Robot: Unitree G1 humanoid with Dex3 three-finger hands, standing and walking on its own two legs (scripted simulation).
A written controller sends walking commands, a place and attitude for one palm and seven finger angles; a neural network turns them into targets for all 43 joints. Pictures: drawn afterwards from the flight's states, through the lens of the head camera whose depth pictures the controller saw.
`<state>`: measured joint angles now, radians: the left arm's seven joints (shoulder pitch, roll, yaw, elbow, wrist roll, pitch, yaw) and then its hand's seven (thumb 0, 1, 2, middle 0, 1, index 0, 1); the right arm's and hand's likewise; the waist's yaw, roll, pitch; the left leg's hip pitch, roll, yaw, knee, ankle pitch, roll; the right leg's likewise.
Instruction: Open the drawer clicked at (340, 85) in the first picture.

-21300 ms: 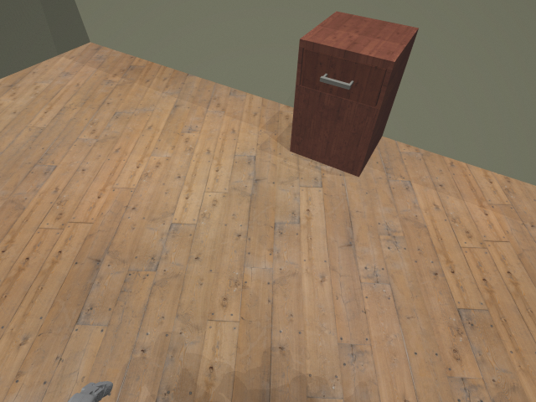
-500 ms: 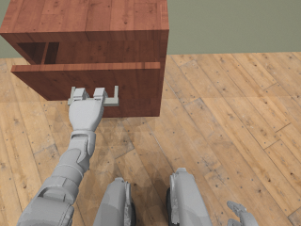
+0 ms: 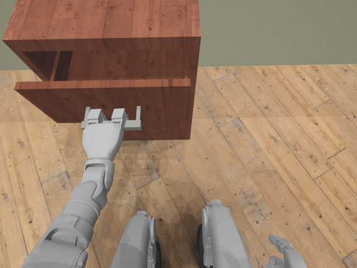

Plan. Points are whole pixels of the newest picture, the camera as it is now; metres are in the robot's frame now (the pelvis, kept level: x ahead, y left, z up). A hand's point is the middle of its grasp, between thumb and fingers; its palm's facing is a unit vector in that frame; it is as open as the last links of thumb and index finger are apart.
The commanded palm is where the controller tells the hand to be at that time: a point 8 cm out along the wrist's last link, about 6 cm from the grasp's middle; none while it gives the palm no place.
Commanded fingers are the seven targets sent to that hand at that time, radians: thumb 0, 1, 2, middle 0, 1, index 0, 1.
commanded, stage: pull the drawer open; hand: left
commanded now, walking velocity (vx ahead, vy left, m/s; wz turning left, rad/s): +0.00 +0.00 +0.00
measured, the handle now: (112, 118) +0.47 +0.16 -0.07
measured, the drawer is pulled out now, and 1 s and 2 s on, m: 0.10 0.14 0.17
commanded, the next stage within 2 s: none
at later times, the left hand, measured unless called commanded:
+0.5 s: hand (111, 152) +0.38 +0.16 -0.09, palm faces -0.05 -0.06 -1.00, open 5.9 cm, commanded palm +0.34 +0.17 -0.05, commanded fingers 0.00 0.90 0.90 -0.40 -1.35 -0.40 -1.35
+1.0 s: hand (110, 161) +0.36 +0.16 -0.09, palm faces -0.05 -0.05 -1.00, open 5.9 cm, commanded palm +0.32 +0.17 -0.05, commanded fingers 0.00 0.90 0.90 -0.40 -1.35 -0.40 -1.35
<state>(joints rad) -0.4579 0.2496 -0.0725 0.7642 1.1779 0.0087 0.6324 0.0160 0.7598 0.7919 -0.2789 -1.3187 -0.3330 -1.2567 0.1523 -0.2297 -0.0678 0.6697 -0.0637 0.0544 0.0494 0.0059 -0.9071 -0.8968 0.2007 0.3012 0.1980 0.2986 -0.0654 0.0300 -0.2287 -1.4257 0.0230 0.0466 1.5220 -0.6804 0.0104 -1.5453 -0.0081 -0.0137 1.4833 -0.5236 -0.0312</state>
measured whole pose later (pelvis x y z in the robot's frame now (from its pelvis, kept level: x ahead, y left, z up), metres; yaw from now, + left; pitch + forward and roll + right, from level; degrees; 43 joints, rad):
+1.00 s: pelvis +0.00 +0.00 +0.00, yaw +0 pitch +32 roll +2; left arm -0.29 0.22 -0.11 0.63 1.18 0.02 0.64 0.02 0.76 0.79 -0.28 -1.29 -0.33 -1.26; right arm 0.12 -0.23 -0.06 0.65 -0.07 0.05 0.04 0.01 -0.91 -0.90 0.20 0.30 0.20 0.30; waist -0.04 0.02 -0.23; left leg -1.39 0.02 0.05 1.51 -0.68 0.00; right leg -1.52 -0.01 -0.01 1.48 -0.53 -0.04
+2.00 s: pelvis +0.01 -0.01 +0.00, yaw +0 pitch +32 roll +3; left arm -0.14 0.21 -0.12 0.51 1.19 0.02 0.65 0.02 0.76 0.79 -0.27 -1.28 -0.32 -1.26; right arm 0.10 -0.23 -0.05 0.62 -0.07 0.05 0.03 0.01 -0.91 -0.90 0.20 0.30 0.20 0.30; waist -0.02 0.02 -0.24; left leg -1.37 0.02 0.05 1.51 -0.70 0.00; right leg -1.51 0.00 0.00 1.49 -0.55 -0.04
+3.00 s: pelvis +0.01 -0.01 +0.00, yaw +0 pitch +32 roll +3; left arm -0.01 0.21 -0.12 0.42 1.20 -0.01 0.66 0.02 0.75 0.79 -0.26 -1.28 -0.33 -1.26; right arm 0.09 -0.23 -0.04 0.60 -0.07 0.03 0.02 0.01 -0.91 -0.90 0.20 0.30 0.20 0.30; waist -0.01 0.01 -0.25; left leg -1.38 0.02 0.05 1.53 -0.70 -0.01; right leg -1.52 0.00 0.00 1.52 -0.56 -0.05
